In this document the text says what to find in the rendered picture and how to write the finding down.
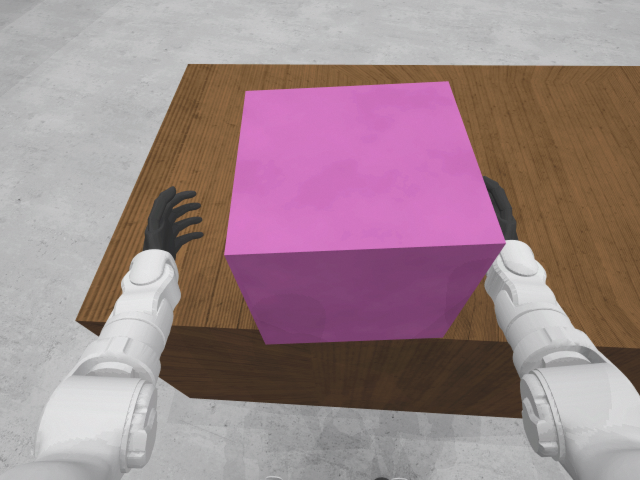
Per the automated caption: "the carton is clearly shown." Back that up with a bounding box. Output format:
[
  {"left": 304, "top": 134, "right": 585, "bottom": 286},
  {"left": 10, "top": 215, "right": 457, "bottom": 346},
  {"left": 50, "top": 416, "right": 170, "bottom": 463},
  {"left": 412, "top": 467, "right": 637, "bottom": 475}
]
[{"left": 224, "top": 81, "right": 506, "bottom": 345}]

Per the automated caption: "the robot right hand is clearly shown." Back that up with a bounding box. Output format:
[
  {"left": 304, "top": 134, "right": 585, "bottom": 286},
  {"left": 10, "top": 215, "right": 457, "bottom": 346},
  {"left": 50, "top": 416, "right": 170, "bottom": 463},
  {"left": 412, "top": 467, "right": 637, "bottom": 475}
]
[{"left": 483, "top": 176, "right": 519, "bottom": 241}]

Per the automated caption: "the robot right upper arm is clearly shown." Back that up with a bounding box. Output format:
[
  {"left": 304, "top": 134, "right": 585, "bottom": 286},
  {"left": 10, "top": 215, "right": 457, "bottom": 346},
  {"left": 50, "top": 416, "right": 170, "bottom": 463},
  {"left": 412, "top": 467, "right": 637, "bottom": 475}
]
[{"left": 520, "top": 363, "right": 640, "bottom": 480}]

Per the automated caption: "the robot left upper arm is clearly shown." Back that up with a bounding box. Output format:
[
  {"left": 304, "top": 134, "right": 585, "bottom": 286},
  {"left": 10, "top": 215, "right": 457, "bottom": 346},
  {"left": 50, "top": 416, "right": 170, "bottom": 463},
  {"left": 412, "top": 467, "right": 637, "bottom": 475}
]
[{"left": 0, "top": 375, "right": 158, "bottom": 480}]

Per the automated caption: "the pedestal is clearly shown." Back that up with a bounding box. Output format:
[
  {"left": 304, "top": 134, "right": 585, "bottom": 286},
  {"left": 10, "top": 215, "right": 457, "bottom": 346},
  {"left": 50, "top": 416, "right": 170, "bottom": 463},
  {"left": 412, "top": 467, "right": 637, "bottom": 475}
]
[{"left": 75, "top": 64, "right": 640, "bottom": 418}]

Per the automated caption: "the robot left forearm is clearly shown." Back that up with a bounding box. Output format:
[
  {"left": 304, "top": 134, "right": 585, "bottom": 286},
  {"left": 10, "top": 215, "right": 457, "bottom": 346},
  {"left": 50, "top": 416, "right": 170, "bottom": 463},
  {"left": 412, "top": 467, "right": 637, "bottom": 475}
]
[{"left": 34, "top": 249, "right": 181, "bottom": 460}]

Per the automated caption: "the robot left hand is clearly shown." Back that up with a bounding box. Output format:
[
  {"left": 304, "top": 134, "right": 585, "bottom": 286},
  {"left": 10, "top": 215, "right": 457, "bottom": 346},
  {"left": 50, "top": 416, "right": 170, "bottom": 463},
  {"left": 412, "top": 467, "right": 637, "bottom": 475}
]
[{"left": 143, "top": 186, "right": 204, "bottom": 260}]

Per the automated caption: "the robot right forearm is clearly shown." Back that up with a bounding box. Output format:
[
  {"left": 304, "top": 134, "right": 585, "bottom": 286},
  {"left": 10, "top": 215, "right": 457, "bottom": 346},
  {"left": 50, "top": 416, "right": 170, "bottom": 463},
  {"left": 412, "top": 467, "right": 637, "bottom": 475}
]
[{"left": 484, "top": 240, "right": 640, "bottom": 407}]

